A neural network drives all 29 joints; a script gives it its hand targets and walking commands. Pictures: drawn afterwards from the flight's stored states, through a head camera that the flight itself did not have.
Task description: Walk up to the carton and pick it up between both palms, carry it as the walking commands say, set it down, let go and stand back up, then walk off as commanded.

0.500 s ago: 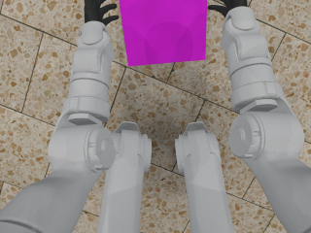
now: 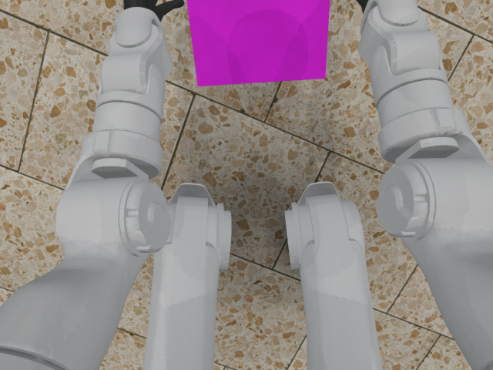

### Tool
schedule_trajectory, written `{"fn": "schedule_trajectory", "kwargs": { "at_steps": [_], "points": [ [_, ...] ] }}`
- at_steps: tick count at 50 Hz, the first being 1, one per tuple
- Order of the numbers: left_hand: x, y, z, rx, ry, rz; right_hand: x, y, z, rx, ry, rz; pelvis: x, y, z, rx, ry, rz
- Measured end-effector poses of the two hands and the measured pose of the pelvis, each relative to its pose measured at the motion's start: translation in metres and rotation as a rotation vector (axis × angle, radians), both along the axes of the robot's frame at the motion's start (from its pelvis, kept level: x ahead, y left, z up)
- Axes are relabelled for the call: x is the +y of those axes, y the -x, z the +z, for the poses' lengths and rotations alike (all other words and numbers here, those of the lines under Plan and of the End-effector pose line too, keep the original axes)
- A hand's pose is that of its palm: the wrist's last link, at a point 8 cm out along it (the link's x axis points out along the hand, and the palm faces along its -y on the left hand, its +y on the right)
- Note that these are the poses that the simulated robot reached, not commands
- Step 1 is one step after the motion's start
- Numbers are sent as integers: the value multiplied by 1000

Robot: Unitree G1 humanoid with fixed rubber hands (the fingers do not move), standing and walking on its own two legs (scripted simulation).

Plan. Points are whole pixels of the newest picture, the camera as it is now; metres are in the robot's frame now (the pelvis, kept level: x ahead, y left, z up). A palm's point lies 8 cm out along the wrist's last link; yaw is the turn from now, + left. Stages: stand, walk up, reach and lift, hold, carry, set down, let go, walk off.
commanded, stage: set down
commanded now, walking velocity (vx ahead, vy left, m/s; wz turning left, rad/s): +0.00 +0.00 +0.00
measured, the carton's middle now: out of the picture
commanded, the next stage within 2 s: none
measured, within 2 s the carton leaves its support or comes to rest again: rests again in 0.94 s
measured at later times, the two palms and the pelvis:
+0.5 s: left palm (143, 10) +0.54 +0.13 -0.17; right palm out of the picture +0.54 -0.16 -0.17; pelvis -0.01 +0.00 -0.01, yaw +0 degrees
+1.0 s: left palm (152, 13) +0.54 +0.13 -0.20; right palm out of the picture +0.54 -0.16 -0.20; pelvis +0.01 +0.00 -0.01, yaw +0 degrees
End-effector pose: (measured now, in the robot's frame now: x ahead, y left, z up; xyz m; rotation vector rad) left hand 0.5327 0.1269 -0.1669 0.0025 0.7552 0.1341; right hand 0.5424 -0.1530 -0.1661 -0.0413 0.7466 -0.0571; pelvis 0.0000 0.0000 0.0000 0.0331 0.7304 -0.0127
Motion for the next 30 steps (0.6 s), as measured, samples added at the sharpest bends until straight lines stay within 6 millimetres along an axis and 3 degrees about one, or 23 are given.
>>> {"fn": "schedule_trajectory", "kwargs": {
  "at_steps": [30],
  "points": [
    [1, -4, -8, -22, 16, -33, 0, -4, -8, -23, -28, 32, 0, 3, -8, -44, -2, 7]
  ]
}}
